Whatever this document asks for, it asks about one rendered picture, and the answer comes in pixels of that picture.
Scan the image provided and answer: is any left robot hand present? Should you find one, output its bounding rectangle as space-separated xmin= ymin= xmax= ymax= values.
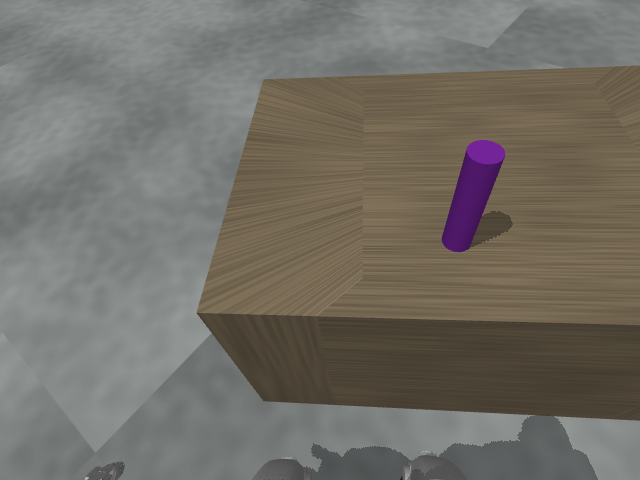
xmin=85 ymin=462 xmax=125 ymax=480

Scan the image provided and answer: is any can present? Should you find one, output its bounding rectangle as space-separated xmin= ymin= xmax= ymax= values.
xmin=442 ymin=140 xmax=505 ymax=252

